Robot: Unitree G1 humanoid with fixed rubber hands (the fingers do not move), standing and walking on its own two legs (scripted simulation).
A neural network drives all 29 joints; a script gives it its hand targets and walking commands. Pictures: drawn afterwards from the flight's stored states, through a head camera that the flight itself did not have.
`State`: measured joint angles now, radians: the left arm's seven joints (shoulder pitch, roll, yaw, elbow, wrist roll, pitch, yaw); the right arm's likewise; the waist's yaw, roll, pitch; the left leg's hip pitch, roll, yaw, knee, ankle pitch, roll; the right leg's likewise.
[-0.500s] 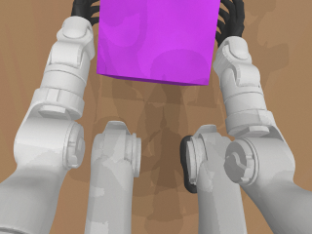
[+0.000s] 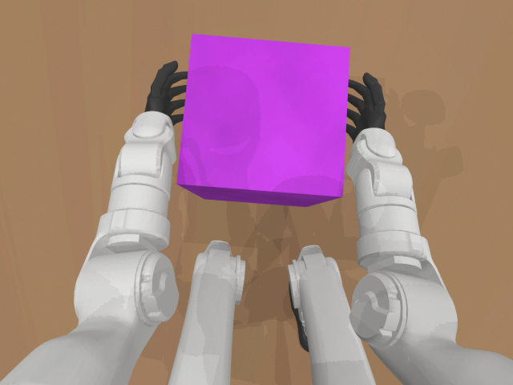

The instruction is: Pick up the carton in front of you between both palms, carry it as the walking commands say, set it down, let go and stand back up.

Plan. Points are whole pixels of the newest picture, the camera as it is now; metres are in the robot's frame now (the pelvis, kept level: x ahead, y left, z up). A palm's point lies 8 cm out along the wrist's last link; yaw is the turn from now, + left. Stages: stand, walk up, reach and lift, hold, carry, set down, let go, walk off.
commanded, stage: reach and lift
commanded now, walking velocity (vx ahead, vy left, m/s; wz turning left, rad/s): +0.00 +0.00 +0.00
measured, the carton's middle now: (261, 139) +0.48 +0.03 -0.14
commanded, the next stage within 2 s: none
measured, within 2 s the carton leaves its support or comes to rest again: neither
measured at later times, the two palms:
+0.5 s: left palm (121, 93) +0.44 +0.17 +0.09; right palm (446, 105) +0.44 -0.13 +0.10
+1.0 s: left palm out of the picture +0.39 +0.16 +0.24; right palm out of the picture +0.41 -0.14 +0.25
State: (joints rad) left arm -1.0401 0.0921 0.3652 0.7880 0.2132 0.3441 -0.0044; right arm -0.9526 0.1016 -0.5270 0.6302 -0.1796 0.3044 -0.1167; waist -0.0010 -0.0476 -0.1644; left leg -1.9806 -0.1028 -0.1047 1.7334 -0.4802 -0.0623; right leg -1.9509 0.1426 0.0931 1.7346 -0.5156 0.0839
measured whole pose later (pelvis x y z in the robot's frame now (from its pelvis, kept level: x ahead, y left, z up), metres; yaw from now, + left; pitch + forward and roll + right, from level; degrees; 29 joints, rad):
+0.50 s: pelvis +0.05 +0.00 +0.14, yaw +1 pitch +30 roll -1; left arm -0.65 -0.02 0.34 0.69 0.19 0.32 0.02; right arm -0.60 0.15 -0.42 0.61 -0.17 0.28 -0.10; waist 0.00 -0.03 -0.23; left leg -1.35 -0.09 -0.13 1.28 -0.46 -0.04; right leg -1.33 0.12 0.12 1.29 -0.49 0.04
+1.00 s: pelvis +0.10 +0.00 +0.26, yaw +2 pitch +9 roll +0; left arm -0.28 -0.12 0.25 0.48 0.20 0.43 0.04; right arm -0.28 0.16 -0.29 0.47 -0.19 0.39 -0.05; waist 0.00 -0.02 -0.15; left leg -0.51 -0.06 -0.15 0.63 -0.28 -0.02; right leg -0.49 0.06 0.15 0.64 -0.31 0.02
